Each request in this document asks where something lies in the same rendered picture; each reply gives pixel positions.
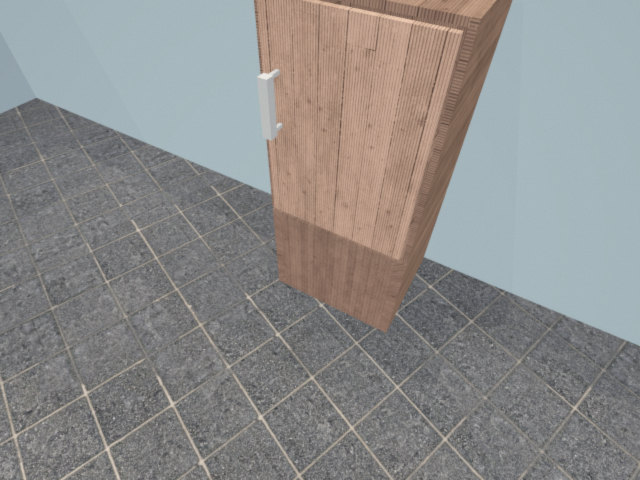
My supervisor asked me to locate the handle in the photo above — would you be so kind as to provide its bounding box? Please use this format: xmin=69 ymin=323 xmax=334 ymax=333
xmin=257 ymin=69 xmax=283 ymax=141

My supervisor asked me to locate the cupboard door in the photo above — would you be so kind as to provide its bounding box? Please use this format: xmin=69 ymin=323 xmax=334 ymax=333
xmin=257 ymin=0 xmax=463 ymax=260

